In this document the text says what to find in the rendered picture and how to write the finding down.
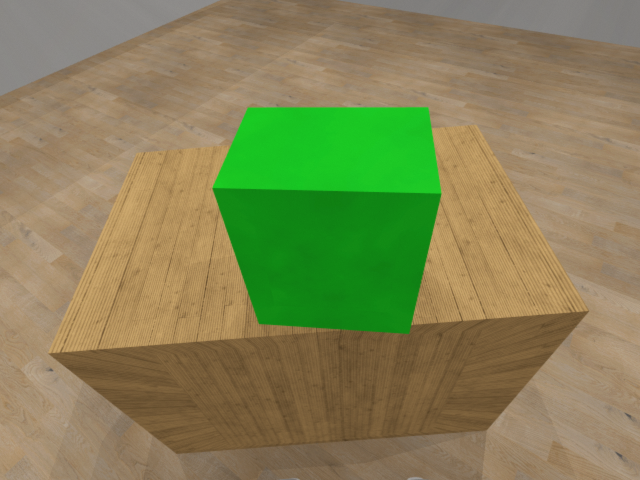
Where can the pedestal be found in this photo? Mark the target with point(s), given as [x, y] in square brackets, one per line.
[162, 325]

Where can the carton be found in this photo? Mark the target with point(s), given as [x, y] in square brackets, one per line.
[330, 212]

